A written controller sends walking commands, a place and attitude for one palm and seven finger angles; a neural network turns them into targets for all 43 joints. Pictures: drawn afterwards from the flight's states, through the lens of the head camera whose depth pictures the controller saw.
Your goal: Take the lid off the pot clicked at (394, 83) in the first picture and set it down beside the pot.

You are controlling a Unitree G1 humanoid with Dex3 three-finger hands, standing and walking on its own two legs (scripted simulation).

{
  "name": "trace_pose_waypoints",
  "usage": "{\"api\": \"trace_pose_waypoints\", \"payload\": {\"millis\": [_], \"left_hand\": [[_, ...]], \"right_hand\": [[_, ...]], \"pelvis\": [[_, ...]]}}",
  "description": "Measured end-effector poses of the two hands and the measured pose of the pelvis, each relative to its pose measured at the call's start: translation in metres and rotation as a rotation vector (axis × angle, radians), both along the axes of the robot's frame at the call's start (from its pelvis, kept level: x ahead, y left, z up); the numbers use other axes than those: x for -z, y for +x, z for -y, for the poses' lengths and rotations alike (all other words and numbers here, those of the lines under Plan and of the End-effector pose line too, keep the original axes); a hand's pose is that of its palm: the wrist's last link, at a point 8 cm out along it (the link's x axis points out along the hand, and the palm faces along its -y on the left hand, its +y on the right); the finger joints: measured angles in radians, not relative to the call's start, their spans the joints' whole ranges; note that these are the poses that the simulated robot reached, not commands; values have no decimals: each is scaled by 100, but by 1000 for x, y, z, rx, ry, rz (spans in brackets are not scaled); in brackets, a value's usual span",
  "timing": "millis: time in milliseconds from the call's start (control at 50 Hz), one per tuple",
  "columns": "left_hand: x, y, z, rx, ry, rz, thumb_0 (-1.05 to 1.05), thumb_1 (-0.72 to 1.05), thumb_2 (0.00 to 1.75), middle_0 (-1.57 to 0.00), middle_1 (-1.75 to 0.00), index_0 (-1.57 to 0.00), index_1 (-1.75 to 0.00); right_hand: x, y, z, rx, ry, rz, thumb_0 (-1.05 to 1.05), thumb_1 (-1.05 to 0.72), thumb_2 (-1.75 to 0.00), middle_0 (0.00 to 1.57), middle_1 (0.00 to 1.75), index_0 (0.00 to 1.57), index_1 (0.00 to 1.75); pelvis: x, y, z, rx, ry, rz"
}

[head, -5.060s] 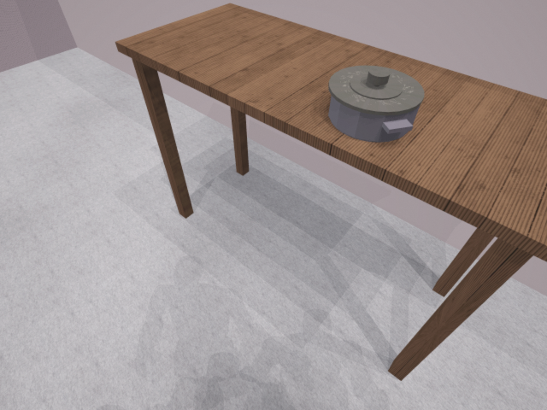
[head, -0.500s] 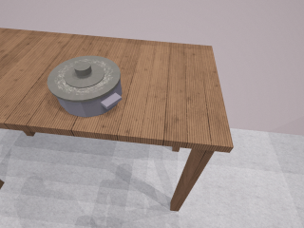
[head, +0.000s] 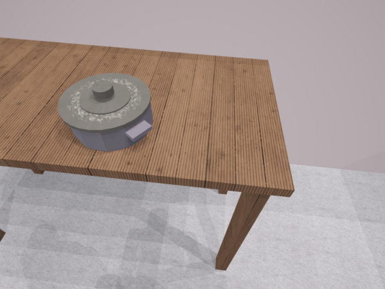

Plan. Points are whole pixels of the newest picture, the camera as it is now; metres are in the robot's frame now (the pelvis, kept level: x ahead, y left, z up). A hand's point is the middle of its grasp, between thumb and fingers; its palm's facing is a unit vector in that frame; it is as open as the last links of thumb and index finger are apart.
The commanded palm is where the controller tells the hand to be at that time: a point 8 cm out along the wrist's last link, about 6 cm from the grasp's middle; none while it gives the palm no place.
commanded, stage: shuffle to correct the standing spot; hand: left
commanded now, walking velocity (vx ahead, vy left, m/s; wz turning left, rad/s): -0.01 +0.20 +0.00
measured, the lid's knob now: (103, 89) +0.47 +0.23 +0.16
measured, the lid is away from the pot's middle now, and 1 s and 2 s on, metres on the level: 0.00 0.00 0.00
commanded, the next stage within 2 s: come to a stop and stand still in 0.70 s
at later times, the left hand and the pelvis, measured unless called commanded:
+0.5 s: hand out of the picture +0.01 +0.27 -0.17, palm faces +0.04 -0.96 -0.29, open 7.4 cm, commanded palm none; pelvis -0.03 +0.06 -0.01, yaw -1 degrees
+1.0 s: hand out of the picture +0.01 +0.38 -0.20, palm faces +0.02 -0.97 -0.26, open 7.4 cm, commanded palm none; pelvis +0.00 +0.17 -0.02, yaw -2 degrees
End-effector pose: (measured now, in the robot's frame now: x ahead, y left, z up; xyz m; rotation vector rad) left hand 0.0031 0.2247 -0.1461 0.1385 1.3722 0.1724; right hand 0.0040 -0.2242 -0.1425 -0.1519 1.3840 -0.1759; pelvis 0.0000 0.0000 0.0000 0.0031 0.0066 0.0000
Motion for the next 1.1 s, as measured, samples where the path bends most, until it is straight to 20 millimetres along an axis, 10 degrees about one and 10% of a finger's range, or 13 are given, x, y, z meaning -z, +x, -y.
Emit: {"api": "trace_pose_waypoints", "payload": {"millis": [320, 600, 860, 1000, 1100], "left_hand": [[12, -36, -47, -32, 23, -46, 0, 90, 90, -20, -30, -21, -30], [-15, 8, -100, 36, 129, 104, 0, 90, 90, -20, -30, -20, -30], [-22, -18, -146, 22, 75, 7, 0, 90, 90, -20, -30, -21, -30], [17, 6, -204, 22, 61, -19, 0, 90, 90, -20, -30, -21, -30], [9, 43, -210, 33, 46, 46, 0, 91, 90, -20, -30, -20, -30]], "right_hand": [[-3, 35, -20, -31, -49, 136, 1, -91, -90, 20, 30, 19, 30], [12, 9, -68, -21, 41, 121, 0, -92, -90, 20, 30, 20, 30], [-15, 29, -101, -9, 14, 119, 1, -91, -90, 19, 30, 19, 30], [-7, 52, -142, -17, -71, 169, 1, -91, -90, 19, 30, 19, 30], [-11, 43, -167, -15, -44, 114, 0, -92, -90, 20, 30, 20, 30]], "pelvis": [[13, -15, -39, 19, 8, 6], [11, -32, -72, 29, 31, -24], [-6, -12, -125, 51, 63, -11], [19, 5, -166, 32, 20, -2], [8, 6, -169, 25, 4, -2]]}}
